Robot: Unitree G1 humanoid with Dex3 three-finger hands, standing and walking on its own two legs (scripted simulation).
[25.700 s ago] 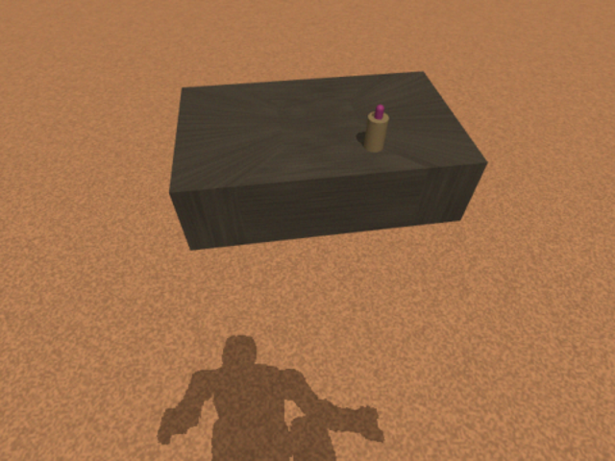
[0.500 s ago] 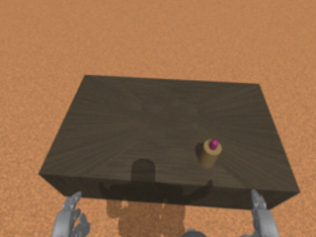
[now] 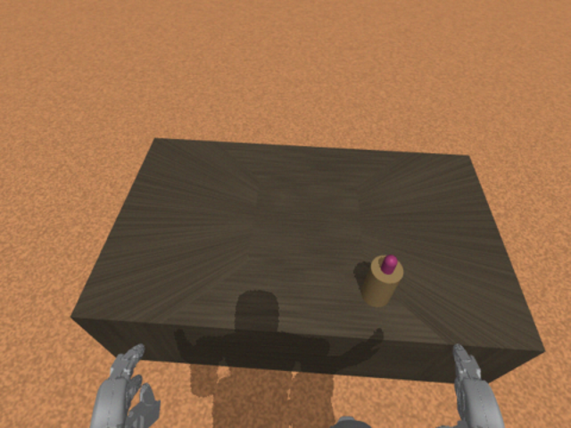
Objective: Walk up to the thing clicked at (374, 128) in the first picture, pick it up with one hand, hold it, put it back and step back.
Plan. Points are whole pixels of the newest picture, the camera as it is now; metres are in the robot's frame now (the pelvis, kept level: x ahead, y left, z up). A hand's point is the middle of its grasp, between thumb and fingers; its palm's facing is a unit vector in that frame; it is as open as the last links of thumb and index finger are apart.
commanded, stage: home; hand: right
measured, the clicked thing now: (383, 277) +0.51 -0.24 -0.30
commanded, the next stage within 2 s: stand in 0.10 s
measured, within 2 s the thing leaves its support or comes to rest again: neither
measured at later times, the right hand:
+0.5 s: hand out of the picture +0.13 -0.23 -0.10, palm faces -0.04 +0.93 -0.36, open 13.0 cm
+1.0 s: hand out of the picture +0.04 -0.26 -0.11, palm faces -0.02 +0.93 -0.36, open 7.4 cm
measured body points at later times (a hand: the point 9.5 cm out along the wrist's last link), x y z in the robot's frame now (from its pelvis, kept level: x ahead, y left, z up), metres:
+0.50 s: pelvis -0.01 -0.01 +0.01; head +0.01 -0.01 +0.46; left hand +0.13 +0.27 -0.09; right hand +0.13 -0.28 -0.08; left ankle -0.03 +0.13 -0.69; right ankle +0.03 -0.13 -0.69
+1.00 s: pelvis +0.00 -0.02 +0.05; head +0.00 -0.01 +0.50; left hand +0.08 +0.26 -0.09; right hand +0.04 -0.31 -0.08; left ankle -0.03 +0.13 -0.69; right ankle +0.03 -0.14 -0.69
